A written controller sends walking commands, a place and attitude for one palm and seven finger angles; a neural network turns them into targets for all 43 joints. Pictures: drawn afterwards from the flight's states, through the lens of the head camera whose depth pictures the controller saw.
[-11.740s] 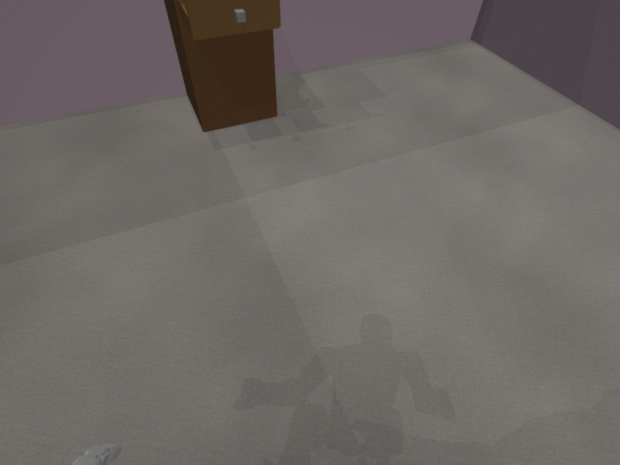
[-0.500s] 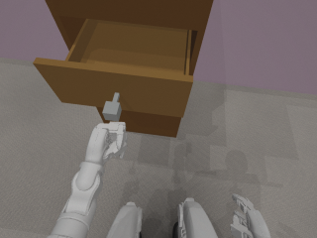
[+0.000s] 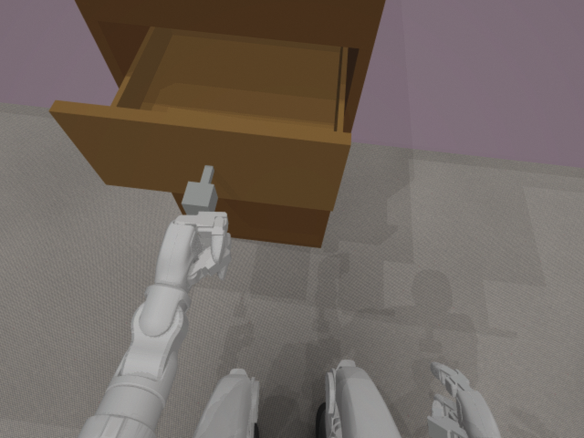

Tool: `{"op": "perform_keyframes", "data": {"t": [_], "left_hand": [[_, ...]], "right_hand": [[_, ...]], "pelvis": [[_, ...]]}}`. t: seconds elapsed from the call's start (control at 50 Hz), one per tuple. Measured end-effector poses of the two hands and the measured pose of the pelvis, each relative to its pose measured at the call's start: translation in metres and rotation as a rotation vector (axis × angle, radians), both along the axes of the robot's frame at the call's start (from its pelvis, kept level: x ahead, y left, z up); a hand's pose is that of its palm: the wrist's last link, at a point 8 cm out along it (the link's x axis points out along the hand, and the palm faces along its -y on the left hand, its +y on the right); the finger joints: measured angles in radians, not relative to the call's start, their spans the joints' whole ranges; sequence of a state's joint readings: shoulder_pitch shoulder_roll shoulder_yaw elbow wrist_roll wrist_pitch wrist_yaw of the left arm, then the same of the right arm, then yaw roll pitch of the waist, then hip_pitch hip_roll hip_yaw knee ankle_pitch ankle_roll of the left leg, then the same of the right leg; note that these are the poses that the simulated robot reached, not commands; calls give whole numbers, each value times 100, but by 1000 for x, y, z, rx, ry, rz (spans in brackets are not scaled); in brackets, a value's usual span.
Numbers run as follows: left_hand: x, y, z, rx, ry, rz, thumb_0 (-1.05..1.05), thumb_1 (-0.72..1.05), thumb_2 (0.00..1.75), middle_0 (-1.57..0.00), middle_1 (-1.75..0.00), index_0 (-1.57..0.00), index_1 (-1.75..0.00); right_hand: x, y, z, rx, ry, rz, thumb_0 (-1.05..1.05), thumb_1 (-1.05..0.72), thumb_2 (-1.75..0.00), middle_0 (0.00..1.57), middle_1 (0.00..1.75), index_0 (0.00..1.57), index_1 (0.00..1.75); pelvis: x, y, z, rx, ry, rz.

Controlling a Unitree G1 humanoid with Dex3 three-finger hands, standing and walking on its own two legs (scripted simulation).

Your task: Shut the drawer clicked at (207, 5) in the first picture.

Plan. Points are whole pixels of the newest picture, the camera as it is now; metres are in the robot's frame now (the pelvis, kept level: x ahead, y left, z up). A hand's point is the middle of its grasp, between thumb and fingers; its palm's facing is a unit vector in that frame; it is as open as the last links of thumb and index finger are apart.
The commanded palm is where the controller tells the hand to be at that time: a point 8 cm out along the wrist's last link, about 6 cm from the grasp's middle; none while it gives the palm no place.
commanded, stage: push the drawer shut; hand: left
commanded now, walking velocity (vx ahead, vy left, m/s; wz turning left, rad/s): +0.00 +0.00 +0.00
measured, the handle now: (203, 189) +0.45 +0.13 +0.02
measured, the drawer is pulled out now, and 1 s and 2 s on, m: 0.18 0.09 0.00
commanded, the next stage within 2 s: pull the fist back off the drawer in 2.00 s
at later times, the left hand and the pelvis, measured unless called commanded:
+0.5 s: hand (229, 225) +0.40 +0.09 +0.01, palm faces -0.16 -0.99 -0.04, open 3.5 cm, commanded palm +0.40 +0.14 +0.02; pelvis -0.01 +0.01 -0.01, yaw +0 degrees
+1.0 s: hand (239, 184) +0.46 +0.08 +0.01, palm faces -0.13 -0.99 -0.05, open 3.5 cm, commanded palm +0.46 +0.13 +0.02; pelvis -0.02 +0.01 -0.01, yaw -1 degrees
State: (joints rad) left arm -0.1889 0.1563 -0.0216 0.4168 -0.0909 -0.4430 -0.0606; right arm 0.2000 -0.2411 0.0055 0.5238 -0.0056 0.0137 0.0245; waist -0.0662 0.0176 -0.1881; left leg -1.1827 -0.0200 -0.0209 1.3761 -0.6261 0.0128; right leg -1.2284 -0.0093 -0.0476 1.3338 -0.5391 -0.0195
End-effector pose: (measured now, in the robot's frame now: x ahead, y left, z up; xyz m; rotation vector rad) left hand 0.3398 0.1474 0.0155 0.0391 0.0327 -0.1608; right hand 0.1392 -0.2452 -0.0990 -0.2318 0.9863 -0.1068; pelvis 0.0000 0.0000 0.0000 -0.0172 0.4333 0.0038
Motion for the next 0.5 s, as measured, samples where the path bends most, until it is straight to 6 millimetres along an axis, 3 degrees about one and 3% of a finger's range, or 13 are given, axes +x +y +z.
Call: {"op": "perform_keyframes", "data": {"t": [0.24,0.5], "left_hand": [[20,4,-3,0,-7,-7,1,90,90,-140,-160,-143,-160],[44,2,-4,-1,-30,0,1,90,90,-140,-160,-151,-160]], "right_hand": [[-2,-1,-4,-15,20,-7,1,-90,-90,20,30,20,30],[-32,1,-13,-32,98,-22,1,-90,-90,20,30,20,30]], "pelvis": [[0,1,-2,-5,12,3],[-11,5,-6,-15,19,14]]}}
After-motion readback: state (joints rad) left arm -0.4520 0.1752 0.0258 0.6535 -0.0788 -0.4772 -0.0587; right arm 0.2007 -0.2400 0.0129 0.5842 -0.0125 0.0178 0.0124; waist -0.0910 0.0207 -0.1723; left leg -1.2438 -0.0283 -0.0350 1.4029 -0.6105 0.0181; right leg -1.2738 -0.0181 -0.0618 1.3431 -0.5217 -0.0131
